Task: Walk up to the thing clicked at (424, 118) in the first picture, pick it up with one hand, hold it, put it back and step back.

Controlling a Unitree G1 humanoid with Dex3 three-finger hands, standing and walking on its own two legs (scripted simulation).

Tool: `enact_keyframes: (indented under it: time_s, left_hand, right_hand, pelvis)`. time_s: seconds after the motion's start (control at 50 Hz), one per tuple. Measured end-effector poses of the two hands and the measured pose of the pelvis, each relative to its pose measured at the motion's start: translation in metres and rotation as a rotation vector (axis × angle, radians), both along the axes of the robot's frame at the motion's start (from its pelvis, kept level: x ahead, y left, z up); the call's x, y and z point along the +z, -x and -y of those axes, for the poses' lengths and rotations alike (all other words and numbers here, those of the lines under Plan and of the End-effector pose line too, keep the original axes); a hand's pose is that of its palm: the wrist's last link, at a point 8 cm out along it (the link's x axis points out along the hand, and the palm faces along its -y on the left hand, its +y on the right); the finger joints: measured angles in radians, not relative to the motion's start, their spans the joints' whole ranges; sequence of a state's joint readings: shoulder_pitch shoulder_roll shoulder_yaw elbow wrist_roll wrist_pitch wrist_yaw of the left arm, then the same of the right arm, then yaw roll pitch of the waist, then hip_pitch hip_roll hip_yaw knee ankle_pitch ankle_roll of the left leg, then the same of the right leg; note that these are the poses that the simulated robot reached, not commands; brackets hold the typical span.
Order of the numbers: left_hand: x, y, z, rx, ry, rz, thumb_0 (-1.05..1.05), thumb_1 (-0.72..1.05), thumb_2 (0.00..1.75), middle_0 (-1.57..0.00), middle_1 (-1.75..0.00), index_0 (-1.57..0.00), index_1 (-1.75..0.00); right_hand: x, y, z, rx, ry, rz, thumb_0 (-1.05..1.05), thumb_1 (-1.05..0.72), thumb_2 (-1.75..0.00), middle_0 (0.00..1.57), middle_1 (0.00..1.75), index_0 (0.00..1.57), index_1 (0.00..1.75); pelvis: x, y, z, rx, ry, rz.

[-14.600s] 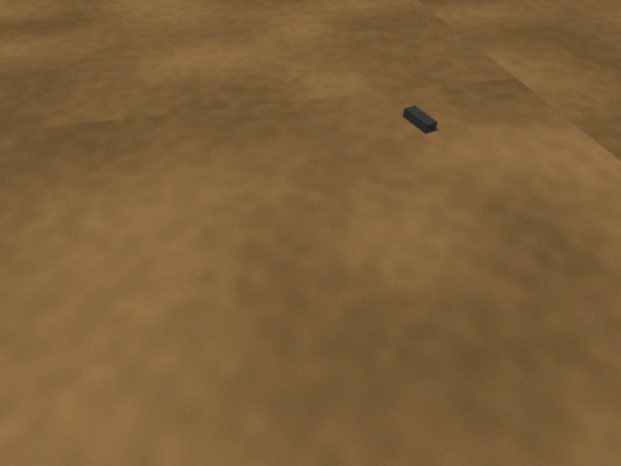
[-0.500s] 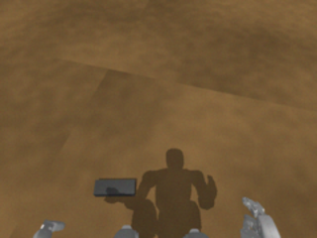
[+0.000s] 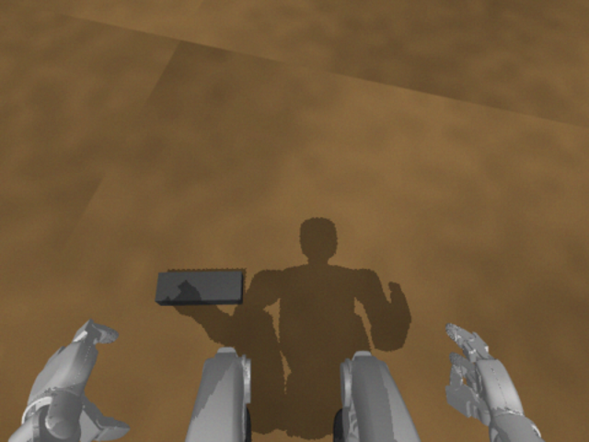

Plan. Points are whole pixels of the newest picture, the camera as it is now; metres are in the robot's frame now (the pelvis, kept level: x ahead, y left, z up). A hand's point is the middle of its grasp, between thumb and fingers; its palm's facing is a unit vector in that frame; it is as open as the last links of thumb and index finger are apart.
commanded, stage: rise first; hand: left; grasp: from above
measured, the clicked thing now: (201, 288) +0.46 +0.24 -0.54
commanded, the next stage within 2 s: none
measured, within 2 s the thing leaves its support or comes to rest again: neither
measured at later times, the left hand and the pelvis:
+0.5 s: hand (144, 324) +0.33 +0.29 -0.31, palm faces -0.48 -0.18 -0.86, open 14.1 cm; pelvis -0.06 +0.00 -0.17, yaw -5 degrees
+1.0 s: hand (159, 305) +0.38 +0.29 -0.38, palm faces -0.48 +0.01 -0.88, open 14.2 cm; pelvis -0.05 +0.01 -0.22, yaw -6 degrees
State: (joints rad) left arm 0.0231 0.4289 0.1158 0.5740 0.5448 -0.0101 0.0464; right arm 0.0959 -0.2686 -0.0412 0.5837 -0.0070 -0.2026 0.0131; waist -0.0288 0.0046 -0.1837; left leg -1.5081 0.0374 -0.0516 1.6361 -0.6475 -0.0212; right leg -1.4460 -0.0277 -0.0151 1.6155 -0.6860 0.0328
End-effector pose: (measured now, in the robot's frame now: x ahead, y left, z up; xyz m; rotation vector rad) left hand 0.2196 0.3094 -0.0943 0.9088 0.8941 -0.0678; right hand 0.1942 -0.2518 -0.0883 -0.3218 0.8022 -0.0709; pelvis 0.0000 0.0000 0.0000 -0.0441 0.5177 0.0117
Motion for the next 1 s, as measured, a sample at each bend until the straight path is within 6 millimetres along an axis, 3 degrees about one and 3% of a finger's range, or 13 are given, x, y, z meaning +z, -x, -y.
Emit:
enact_keyframes:
  time_s: [0.12,0.22,0.38,0.52,0.64,1.0]
  left_hand:
    - [-0.047,-0.042,-0.002,-0.148,-0.115,0.073,-0.01,-0.59,1.02,-0.09,-1.04,-0.08,-1.06]
    - [-0.085,-0.067,-0.001,-0.239,-0.174,0.087,-0.01,-0.59,1.03,-0.09,-1.05,-0.08,-1.07]
    - [-0.135,-0.1,0.004,-0.42,-0.242,0.14,-0.01,-0.57,1.04,-0.09,-1.05,-0.08,-1.06]
    - [-0.166,-0.121,0.007,-0.515,-0.301,0.182,-0.01,-0.55,1.05,-0.07,-1.04,-0.06,-1.05]
    - [-0.186,-0.135,0.008,-0.569,-0.344,0.184,-0.01,-0.55,1.05,-0.06,-1.02,-0.06,-1.03]
    - [-0.231,-0.17,0.016,-0.687,-0.398,0.19,0.0,-0.54,1.03,-0.07,-0.99,-0.07,-1.0]
  right_hand:
    - [-0.07,0.023,0.013,-0.02,0.003,-0.091,0.01,-0.93,-0.91,0.2,0.3,0.2,0.3]
    - [-0.124,0.057,0.02,-0.039,-0.001,-0.195,0.01,-0.93,-0.91,0.2,0.3,0.2,0.3]
    - [-0.18,0.125,0.023,-0.091,0.021,-0.362,0.01,-0.91,-0.9,0.2,0.3,0.2,0.3]
    - [-0.2,0.169,0.023,-0.146,0.049,-0.462,0.01,-0.89,-0.89,0.2,0.3,0.2,0.3]
    - [-0.207,0.187,0.022,-0.165,0.07,-0.515,0.01,-0.88,-0.89,0.2,0.3,0.2,0.3]
    - [-0.236,0.184,0.019,-0.124,0.087,-0.575,0.01,-0.9,-0.9,0.2,0.3,0.2,0.3]
  pelvis:
    - [-0.054,0.017,0.004,-0.013,0.004,-0.058]
    - [-0.093,0.033,0.005,-0.027,0.01,-0.078]
    - [-0.147,0.053,0.003,-0.042,0.031,-0.067]
    - [-0.176,0.062,-0.003,-0.049,0.054,-0.051]
    - [-0.191,0.063,-0.006,-0.049,0.066,-0.047]
    - [-0.224,0.055,-0.007,-0.059,0.081,-0.057]
